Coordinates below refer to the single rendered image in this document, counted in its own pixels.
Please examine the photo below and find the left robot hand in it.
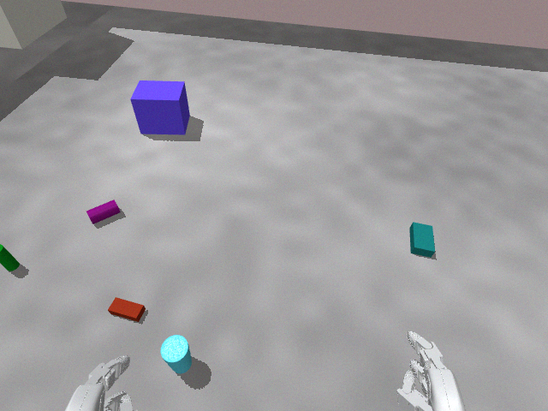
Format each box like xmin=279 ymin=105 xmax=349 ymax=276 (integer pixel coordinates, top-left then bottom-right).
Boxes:
xmin=65 ymin=355 xmax=138 ymax=411

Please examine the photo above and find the right robot hand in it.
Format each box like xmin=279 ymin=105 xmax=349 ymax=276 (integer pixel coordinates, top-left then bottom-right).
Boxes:
xmin=397 ymin=331 xmax=466 ymax=411

